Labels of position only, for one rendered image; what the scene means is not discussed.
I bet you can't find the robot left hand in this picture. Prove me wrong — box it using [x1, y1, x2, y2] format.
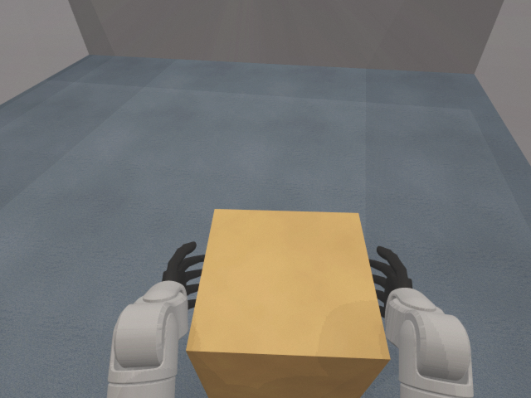
[162, 241, 205, 309]

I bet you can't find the left robot forearm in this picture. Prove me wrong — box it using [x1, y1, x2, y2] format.
[107, 281, 188, 398]

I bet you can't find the robot right hand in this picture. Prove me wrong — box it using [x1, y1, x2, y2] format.
[369, 246, 412, 318]

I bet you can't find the carton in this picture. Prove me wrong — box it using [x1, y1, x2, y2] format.
[186, 209, 391, 398]

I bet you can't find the right robot forearm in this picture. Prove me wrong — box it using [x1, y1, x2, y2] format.
[385, 288, 474, 398]

